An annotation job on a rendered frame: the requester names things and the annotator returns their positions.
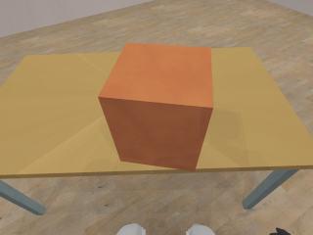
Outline left robot thigh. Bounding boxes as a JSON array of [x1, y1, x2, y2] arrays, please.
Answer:
[[116, 224, 146, 235]]

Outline robot thigh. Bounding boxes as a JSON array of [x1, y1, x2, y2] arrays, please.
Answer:
[[186, 225, 215, 235], [116, 224, 146, 235]]

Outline right robot thigh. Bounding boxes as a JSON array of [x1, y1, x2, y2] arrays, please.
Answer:
[[186, 225, 215, 235]]

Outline table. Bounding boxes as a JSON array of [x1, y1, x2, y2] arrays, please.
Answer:
[[0, 47, 313, 215]]

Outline carton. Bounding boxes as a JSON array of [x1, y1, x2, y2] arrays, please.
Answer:
[[98, 42, 213, 171]]

